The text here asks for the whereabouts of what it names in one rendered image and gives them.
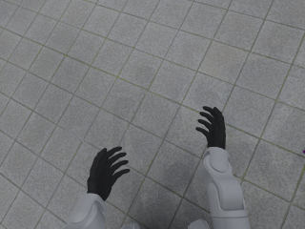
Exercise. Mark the left robot forearm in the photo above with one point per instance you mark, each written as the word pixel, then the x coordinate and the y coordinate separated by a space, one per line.
pixel 88 213

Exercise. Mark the left robot hand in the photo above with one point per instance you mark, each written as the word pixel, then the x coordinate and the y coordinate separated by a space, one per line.
pixel 101 177

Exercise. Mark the right robot thigh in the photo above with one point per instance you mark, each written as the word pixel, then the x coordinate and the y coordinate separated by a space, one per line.
pixel 198 224

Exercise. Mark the right robot hand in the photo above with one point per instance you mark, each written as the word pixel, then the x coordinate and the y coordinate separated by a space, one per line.
pixel 216 136

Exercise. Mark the right robot forearm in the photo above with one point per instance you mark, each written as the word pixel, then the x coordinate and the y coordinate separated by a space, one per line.
pixel 225 196

